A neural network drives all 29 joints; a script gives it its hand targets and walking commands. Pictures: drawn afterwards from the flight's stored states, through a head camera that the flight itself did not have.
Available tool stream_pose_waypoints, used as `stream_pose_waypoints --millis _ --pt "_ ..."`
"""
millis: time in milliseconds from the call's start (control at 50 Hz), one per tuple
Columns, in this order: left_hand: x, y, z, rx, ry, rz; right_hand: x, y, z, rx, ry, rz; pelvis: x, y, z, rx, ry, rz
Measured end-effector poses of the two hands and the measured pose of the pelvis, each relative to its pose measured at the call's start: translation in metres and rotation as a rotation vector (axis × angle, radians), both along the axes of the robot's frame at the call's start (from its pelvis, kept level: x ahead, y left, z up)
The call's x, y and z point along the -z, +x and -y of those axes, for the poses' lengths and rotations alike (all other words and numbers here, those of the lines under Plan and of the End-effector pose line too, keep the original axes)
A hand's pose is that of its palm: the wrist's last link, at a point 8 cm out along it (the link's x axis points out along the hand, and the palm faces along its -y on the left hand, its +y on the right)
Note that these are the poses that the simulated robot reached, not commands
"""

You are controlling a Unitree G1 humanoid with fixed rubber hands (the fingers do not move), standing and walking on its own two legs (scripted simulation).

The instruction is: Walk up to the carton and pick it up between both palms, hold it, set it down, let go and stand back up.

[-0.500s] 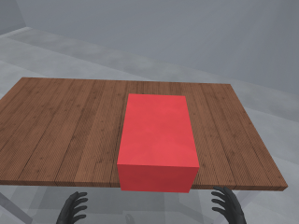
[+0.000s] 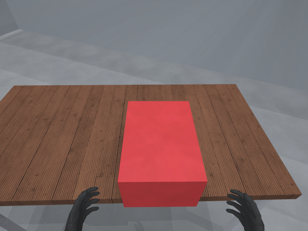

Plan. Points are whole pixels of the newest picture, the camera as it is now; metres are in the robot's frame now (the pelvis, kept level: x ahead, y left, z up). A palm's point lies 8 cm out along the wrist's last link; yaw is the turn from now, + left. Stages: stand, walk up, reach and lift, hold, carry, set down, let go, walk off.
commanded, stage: reach and lift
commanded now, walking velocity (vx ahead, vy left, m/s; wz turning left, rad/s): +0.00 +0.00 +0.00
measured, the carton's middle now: (159, 149) +0.39 -0.02 -0.05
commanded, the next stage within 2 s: none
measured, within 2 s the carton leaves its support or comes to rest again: neither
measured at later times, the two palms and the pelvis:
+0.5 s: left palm (79, 197) +0.21 +0.18 +0.02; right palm (256, 192) +0.19 -0.24 +0.03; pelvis -0.05 -0.01 +0.00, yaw -1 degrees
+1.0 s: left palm (82, 151) +0.31 +0.19 +0.07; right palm (247, 156) +0.28 -0.24 +0.06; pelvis -0.01 +0.00 +0.01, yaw -2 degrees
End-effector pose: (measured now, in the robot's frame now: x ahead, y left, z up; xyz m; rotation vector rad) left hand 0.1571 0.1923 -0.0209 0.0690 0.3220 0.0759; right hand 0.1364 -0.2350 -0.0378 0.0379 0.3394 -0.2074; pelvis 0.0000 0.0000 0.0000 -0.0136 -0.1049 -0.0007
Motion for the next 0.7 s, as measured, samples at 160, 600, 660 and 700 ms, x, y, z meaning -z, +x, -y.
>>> stream_pose_waypoints --millis 160,600,660,700 --pt "-0.01 -0.002 -0.003 -0.006 0.007 0.014 -0.023 0.003 0.013 -0.004 -0.027 0.07 0.0 -0.015 0.004 0.013 0.012 0.027" --pt "-0.052 0.078 0.008 -0.037 -0.008 -0.02 -0.067 0.082 0.0 -0.03 -0.01 0.023 -0.003 -0.058 0.009 0.02 0.036 -0.069" --pt "-0.057 0.093 0.008 -0.032 -0.009 -0.026 -0.062 0.094 -0.003 -0.036 -0.002 0.018 -0.003 -0.055 0.006 0.021 0.035 -0.099" --pt "-0.061 0.103 0.009 -0.026 -0.014 -0.019 -0.063 0.101 -0.004 -0.035 -0.003 0.029 -0.004 -0.05 0.004 0.022 0.035 -0.116"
